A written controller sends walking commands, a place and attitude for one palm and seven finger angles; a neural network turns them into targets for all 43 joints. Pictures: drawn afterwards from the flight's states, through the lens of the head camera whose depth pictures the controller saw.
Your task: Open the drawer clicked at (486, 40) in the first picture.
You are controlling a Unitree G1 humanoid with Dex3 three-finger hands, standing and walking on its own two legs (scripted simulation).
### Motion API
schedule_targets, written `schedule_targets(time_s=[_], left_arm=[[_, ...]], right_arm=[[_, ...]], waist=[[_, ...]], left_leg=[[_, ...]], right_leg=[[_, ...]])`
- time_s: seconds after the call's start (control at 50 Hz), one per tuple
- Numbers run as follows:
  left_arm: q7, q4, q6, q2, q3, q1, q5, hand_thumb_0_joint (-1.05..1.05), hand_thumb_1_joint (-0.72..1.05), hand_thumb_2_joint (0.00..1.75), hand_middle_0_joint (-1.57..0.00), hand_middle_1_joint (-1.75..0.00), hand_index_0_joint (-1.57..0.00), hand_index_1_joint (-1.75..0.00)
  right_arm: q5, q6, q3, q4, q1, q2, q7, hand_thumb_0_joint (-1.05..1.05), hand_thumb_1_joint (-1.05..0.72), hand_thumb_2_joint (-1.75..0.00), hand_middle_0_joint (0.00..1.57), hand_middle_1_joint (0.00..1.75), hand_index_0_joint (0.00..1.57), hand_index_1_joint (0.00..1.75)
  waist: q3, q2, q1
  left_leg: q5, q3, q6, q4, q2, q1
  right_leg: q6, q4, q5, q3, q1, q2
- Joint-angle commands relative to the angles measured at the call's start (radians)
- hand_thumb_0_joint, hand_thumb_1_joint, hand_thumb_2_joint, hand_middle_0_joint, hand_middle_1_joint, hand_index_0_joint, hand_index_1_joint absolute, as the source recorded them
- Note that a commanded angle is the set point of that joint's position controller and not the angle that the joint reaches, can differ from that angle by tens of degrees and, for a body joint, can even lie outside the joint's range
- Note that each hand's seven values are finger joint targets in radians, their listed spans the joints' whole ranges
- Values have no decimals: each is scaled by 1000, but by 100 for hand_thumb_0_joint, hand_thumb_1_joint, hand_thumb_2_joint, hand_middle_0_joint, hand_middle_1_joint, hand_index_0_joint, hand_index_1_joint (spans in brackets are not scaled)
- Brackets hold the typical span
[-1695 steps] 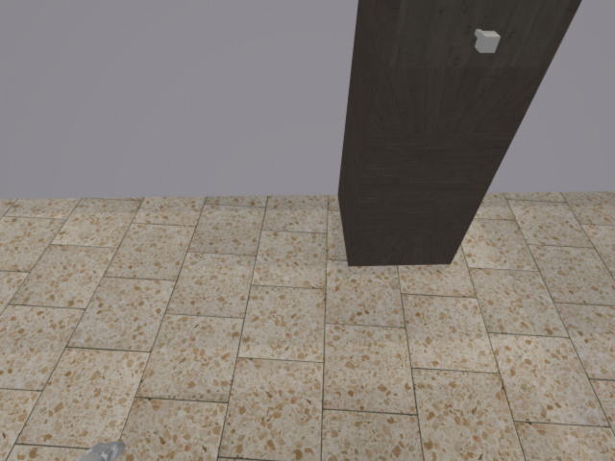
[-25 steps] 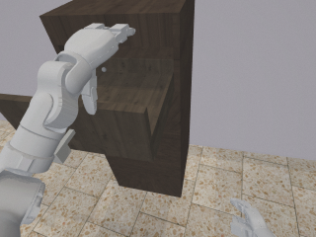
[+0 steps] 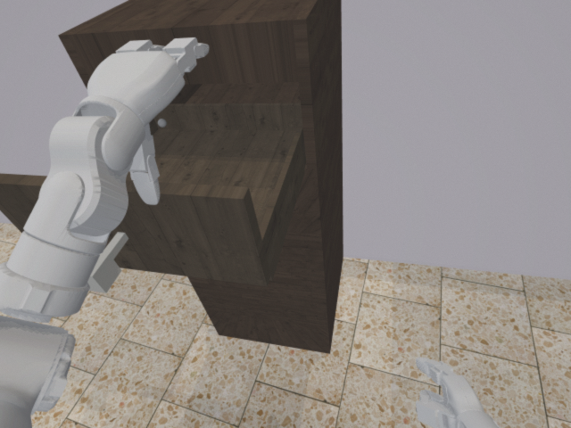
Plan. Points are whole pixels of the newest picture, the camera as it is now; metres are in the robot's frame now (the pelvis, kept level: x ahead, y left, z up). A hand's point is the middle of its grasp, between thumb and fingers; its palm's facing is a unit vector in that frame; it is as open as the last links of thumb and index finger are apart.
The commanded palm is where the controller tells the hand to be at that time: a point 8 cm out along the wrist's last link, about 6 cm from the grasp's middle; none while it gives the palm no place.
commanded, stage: lift the hand off the handle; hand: left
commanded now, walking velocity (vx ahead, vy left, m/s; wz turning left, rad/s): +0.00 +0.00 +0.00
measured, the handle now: (105, 259) +0.28 +0.26 +0.15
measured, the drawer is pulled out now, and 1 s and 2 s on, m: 0.28 0.28 0.28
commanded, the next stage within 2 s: draw the hand back to the body in 1.52 s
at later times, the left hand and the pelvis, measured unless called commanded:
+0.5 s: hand (163, 102) +0.39 +0.17 +0.31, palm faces +0.16 +0.03 -0.99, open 16.6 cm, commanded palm +0.35 +0.18 +0.38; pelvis +0.00 -0.01 +0.00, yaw +1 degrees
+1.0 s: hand (143, 12) +0.40 +0.15 +0.40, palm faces +0.28 +0.01 -0.96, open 16.2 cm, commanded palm +0.34 +0.17 +0.45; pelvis +0.01 +0.02 +0.00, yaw +0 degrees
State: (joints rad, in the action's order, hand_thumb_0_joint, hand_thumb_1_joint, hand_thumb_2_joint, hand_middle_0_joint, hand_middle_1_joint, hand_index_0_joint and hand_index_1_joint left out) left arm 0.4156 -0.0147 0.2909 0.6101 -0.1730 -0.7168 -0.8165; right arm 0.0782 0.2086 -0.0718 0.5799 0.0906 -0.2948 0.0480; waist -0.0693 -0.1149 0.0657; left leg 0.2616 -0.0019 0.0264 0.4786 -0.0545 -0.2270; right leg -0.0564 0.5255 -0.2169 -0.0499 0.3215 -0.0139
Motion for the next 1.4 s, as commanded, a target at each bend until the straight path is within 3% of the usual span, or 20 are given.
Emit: schedule_targets(time_s=[0.0, 0.08, 0.14, 0.22, 0.26, 0.28, 0.42, 0.48, 0.66, 0.7, 0.84, 0.9, 0.98, 1.04, 1.08, 1.14, 1.18, 1.28, 1.34, 1.38], left_arm=[[-21, 36, -23, 161, 88, -381, 1, 0, -50, 30, -15, -30, -15, -30], [-20, 4, -60, 205, 126, -403, 2, 0, -50, 30, -15, -30, -15, -30], [-19, -31, -80, 156, 88, -420, 4, 0, -50, 30, -15, -30, -15, -30], [-25, -52, -106, 185, 109, -476, 6, 0, -50, 30, -15, -30, -15, -30], [-32, 0, -121, 208, 121, -548, 13, 0, -50, 30, -15, -30, -15, -30], [-39, 9, -129, 263, 167, -564, 22, 0, -50, 30, -15, -30, -15, -30], [-55, 0, -144, 319, 218, -664, 52, 0, -50, 30, -15, -30, -15, -30], [-54, -71, -122, 341, 226, -683, 47, 0, -50, 30, -15, -30, -15, -30], [32, -91, -25, 236, 78, -766, -8, 0, -50, 30, -15, -30, -15, -30], [52, -16, -23, 269, 108, -791, 0, 0, -50, 30, -15, -30, -15, -30], [68, -31, 10, 348, 203, -818, 27, 0, -50, 30, -15, -30, -15, -30], [59, -37, 42, 361, 210, -866, 21, 0, -50, 30, -15, -30, -15, -30], [82, -74, 117, 267, 112, -873, 2, 0, -50, 30, -15, -30, -15, -30], [98, -143, 158, 216, 40, -900, -35, 0, -50, 30, -15, -30, -15, -30], [103, -103, 160, 155, -21, -931, -32, 0, -50, 30, -15, -30, -15, -30], [109, -110, 168, 185, -25, -989, -65, 0, -50, 30, -15, -30, -15, -30], [108, -45, 156, 189, -29, -1052, -46, 0, -50, 30, -15, -30, -15, -30], [118, -50, 158, 346, 101, -1157, -41, 0, -50, 30, -15, -30, -15, -30], [126, -125, 177, 332, 101, -1208, -39, 0, -50, 30, -15, -30, -15, -30], [130, -175, 189, 382, 151, -1184, -39, 0, -50, 30, -15, -30, -15, -30]], right_arm=[[2, -68, 32, -170, -184, -77, -12, 0, -90, -90, 20, 30, 20, 30], [0, -76, 39, -161, -156, -87, -18, 0, -90, -90, 20, 30, 20, 30], [-1, -79, 36, -158, -149, -80, -19, 0, -90, -90, 20, 30, 20, 30], [-4, -87, 41, -151, -138, -81, -25, 0, -90, -90, 20, 30, 20, 30], [-7, -95, 42, -157, -146, -78, -25, 0, -90, -90, 20, 30, 20, 30], [-7, -101, 47, -150, -141, -84, -26, 0, -90, -90, 20, 30, 20, 30], [-8, -118, 47, -139, -149, -78, -28, 0, -90, -90, 20, 30, 20, 30], [-5, -114, 50, -125, -145, -88, -27, 0, -90, -90, 20, 30, 20, 30], [11, -86, 43, -140, -164, -90, -12, 0, -90, -90, 20, 30, 20, 30], [10, -82, 44, -155, -177, -89, -9, 0, -90, -90, 20, 30, 20, 30], [6, -64, 36, -141, -179, -89, -1, 0, -90, -90, 20, 30, 20, 30], [5, -59, 36, -138, -189, -90, 5, 0, -90, -90, 20, 30, 20, 30], [18, -30, 38, -148, -196, -92, 17, 0, -90, -90, 20, 30, 20, 30], [25, -11, 28, -147, -190, -96, 21, 0, -90, -90, 20, 30, 20, 30], [29, -5, 30, -160, -190, -93, 19, 0, -90, -90, 20, 30, 20, 30], [28, 6, 23, -158, -189, -91, 15, 0, -90, -90, 20, 30, 20, 30], [23, 5, 24, -162, -197, -92, 13, 0, -90, -90, 20, 30, 20, 30], [11, 8, 22, -137, -187, -98, 9, 0, -90, -90, 20, 30, 20, 30], [12, 1, 18, -132, -184, -90, 14, 0, -90, -90, 20, 30, 20, 30], [7, 5, 24, -130, -168, -104, 15, 0, -90, -90, 20, 30, 20, 30]], waist=[[-169, 175, -23], [-176, 171, -23], [-165, 172, -30], [-192, 176, -33], [-229, 140, -27], [-246, 140, -23], [-296, 140, -11], [-290, 135, -11], [-327, 147, -23], [-380, 156, -12], [-325, 178, 14], [-349, 170, 24], [-338, 169, 10], [-268, 201, -17], [-275, 163, -30], [-307, 154, -29], [-347, 110, -31], [-401, 72, -3], [-368, 108, 2], [-386, 144, 19]], left_leg=[[-64, -7, 9, -69, 28, -104], [-62, -5, 8, -62, 26, -112], [-55, -4, 9, -61, 23, -119], [-62, -5, 12, -51, 19, -123], [-76, -1, 12, -50, 14, -111], [-90, 1, 10, -43, 15, -107], [-124, 9, 9, -49, 14, -106], [-122, 9, 2, -55, 18, -116], [-193, 12, 13, -68, 14, -65], [-245, 15, 18, -63, 13, -42], [-306, 16, 11, -83, 26, -54], [-343, 10, 7, -81, 28, -45], [-368, 5, 2, -80, 33, -31], [-289, 8, 4, -94, 39, -30], [-277, 14, 4, -95, 38, 6], [-246, 17, 5, -106, 37, 11], [-277, 24, 6, -103, 34, 41], [-352, 26, 1, -105, 35, 32], [-360, 31, -7, -117, 40, 9], [-397, 27, -7, -113, 43, -4]], right_leg=[[36, -101, -22, 80, -189, 50], [34, -102, -22, 86, -196, 58], [36, -106, -26, 82, -183, 57], [37, -105, -16, 93, -201, 64], [35, -103, -1, 102, -225, 70], [31, -99, 15, 110, -242, 75], [36, -91, 67, 111, -290, 82], [32, -94, 61, 113, -289, 89], [30, -72, 168, 86, -270, 73], [27, -58, 235, 90, -315, 74], [22, -56, 258, 74, -297, 69], [20, -50, 277, 76, -303, 70], [17, -55, 289, 68, -277, 68], [23, -76, 194, 55, -199, 59], [18, -90, 171, 56, -183, 59], [17, -90, 129, 60, -191, 56], [12, -91, 157, 62, -214, 58], [4, -77, 210, 65, -265, 61], [2, -74, 193, 54, -242, 56], [3, -72, 232, 62, -272, 63]])
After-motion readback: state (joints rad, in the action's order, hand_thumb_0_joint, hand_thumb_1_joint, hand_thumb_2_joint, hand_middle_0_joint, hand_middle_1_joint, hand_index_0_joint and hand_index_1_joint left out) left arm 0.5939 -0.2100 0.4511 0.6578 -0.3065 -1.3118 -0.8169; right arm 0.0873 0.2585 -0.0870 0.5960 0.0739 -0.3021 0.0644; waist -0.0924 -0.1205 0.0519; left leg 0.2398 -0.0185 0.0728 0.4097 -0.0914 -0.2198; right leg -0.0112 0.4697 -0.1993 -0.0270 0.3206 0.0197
